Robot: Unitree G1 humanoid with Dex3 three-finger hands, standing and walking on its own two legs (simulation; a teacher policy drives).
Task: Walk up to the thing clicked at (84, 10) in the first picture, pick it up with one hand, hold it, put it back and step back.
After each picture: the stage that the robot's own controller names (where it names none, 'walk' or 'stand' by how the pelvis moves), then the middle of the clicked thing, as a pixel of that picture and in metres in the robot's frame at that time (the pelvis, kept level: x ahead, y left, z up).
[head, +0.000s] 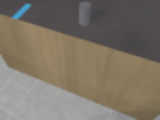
stand; (84, 14) +0.81 +0.00 -0.04
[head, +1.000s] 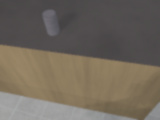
walk; (51, 23) +0.69 +0.19 -0.02
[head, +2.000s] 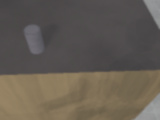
stand; (34, 39) +0.55 +0.22 +0.00
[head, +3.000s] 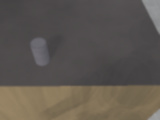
walk; (40, 52) +0.51 +0.20 -0.04
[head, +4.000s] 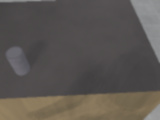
stand; (18, 61) +0.46 +0.29 -0.04
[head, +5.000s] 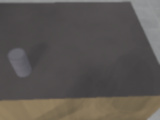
stand; (20, 63) +0.45 +0.27 -0.04
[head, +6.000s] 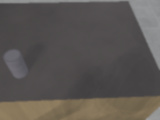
stand; (16, 64) +0.45 +0.29 -0.04
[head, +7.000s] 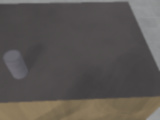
stand; (16, 64) +0.44 +0.29 -0.04
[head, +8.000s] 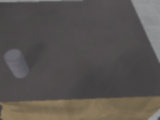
rise first; (17, 64) +0.44 +0.29 -0.03
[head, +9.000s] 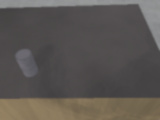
go down; (27, 63) +0.46 +0.28 -0.03
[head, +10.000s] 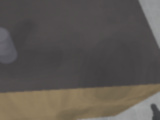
go down; (3, 46) +0.45 +0.26 +0.00
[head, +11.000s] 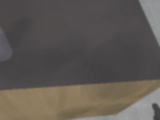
approach; out of the picture +0.46 +0.27 +0.02
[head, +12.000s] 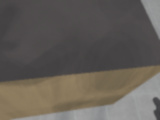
close in; out of the picture +0.47 +0.28 +0.05
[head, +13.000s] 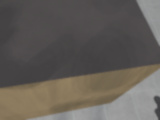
lift; out of the picture +0.47 +0.27 +0.05
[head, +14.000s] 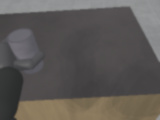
lift; (26, 52) +0.34 +0.17 +0.19
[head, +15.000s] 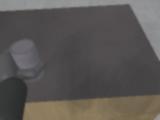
hold; (28, 61) +0.33 +0.18 +0.14
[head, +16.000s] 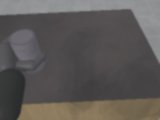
hold; (28, 52) +0.34 +0.17 +0.18
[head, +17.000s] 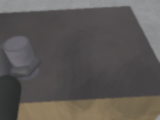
hold; (22, 58) +0.33 +0.19 +0.16
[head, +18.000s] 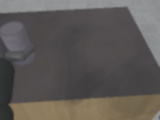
crouch; (18, 44) +0.37 +0.20 +0.18
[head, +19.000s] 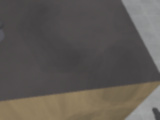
lower; out of the picture +0.47 +0.27 +0.16
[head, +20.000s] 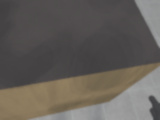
lower; out of the picture +0.48 +0.27 +0.05
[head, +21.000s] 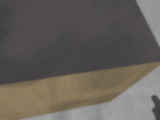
lower; out of the picture +0.46 +0.28 +0.05
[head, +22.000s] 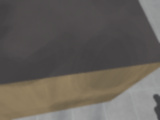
lower; out of the picture +0.47 +0.28 +0.05
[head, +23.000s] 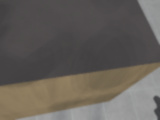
lower; out of the picture +0.47 +0.28 +0.05
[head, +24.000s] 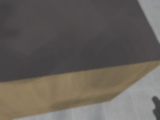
open; out of the picture +0.47 +0.28 +0.05
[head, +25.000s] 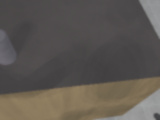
sink last; (1, 47) +0.45 +0.27 +0.03
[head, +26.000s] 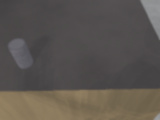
stand; (21, 54) +0.47 +0.29 +0.01
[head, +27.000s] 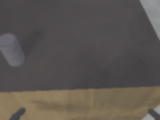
stand; (11, 50) +0.45 +0.28 +0.03
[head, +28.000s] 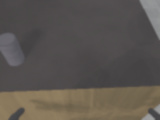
stand; (11, 50) +0.45 +0.28 +0.03
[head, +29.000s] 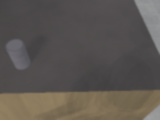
stand; (18, 54) +0.46 +0.28 -0.01
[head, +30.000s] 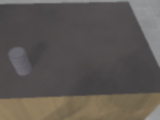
stand; (20, 61) +0.46 +0.28 -0.04
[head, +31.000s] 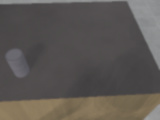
stand; (18, 63) +0.45 +0.29 -0.04
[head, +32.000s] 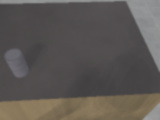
stand; (17, 63) +0.45 +0.29 -0.04
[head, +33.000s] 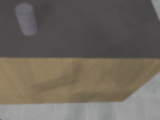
walk; (27, 20) +0.58 +0.22 -0.01
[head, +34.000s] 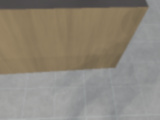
walk; out of the picture +0.85 +0.31 -0.01
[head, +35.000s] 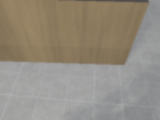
stand; out of the picture +1.14 +0.24 -0.02
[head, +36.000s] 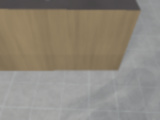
stand; out of the picture +1.08 +0.26 -0.04
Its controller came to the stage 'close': yes
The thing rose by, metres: 0.21
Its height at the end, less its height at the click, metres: +0.00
